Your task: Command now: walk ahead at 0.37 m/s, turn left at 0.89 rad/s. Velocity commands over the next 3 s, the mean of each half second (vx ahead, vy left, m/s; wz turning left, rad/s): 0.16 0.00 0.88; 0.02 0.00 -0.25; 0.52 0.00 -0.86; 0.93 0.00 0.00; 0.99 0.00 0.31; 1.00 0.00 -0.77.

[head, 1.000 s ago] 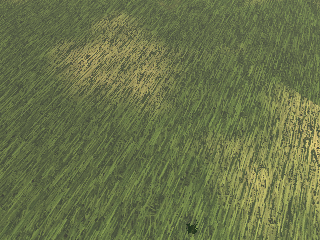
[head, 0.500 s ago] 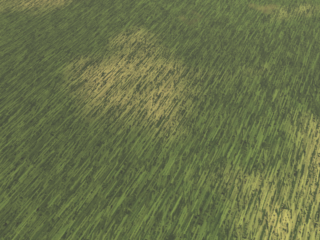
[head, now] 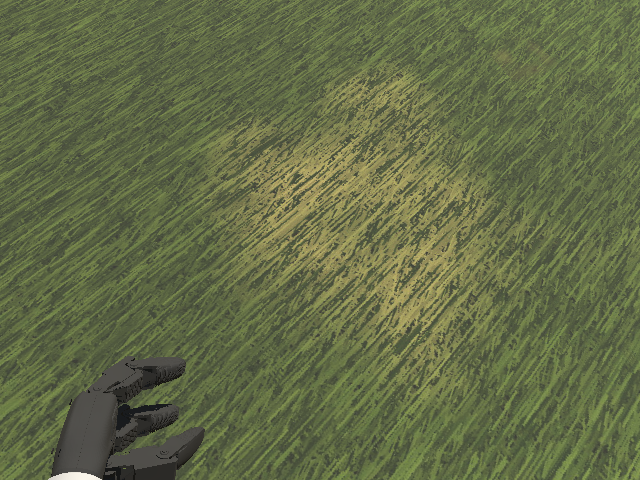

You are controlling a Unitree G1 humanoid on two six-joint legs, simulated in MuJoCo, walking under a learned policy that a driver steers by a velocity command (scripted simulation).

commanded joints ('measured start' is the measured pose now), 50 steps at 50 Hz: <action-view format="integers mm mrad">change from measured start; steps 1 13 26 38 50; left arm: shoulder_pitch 12 101 242 203 362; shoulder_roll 94 138 117 154 168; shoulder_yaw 37 47 45 57 95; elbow -96 -42 44 25 -29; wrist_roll -25 16 4 -31 -31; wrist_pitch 1 79 136 178 208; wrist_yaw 8 25 -14 -3 -28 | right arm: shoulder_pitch -6 -112 -143 -299 -309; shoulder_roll -154 -101 -313 -196 -184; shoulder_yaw -37 -23 -79 -31 -68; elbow -71 -340 -375 -328 -276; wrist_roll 5 -9 -38 -63 -22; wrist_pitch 11 107 107 59 71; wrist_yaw -28 -21 2 -33 -21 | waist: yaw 78 44 87 59 131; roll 146 -54 262 148 48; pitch -118 -118 -184 -130 -179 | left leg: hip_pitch -273 -511 94 -58 -192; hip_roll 75 251 456 506 459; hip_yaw -181 133 -150 54 336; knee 88 861 -21 -85 252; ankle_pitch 703 -69 486 352 298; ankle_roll -135 -235 31 99 -101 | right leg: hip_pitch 509 378 133 114 529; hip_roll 182 -235 -113 -70 -11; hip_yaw -107 -21 -333 -117 -178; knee -154 -355 220 377 -151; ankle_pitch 163 167 -574 -441 -144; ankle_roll -1 -272 -2 64 -102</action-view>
